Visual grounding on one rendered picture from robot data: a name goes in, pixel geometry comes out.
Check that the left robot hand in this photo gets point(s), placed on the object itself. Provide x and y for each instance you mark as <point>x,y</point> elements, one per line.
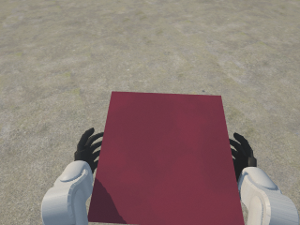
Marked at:
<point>85,149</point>

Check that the right robot hand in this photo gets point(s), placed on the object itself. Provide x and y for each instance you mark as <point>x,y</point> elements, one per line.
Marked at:
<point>243,156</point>

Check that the left robot forearm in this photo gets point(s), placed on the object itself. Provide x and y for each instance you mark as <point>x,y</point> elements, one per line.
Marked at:
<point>65,202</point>

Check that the carton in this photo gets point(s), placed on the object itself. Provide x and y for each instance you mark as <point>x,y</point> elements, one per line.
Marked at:
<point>165,159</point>

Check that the right robot forearm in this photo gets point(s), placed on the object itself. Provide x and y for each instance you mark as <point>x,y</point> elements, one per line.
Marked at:
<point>264,200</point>

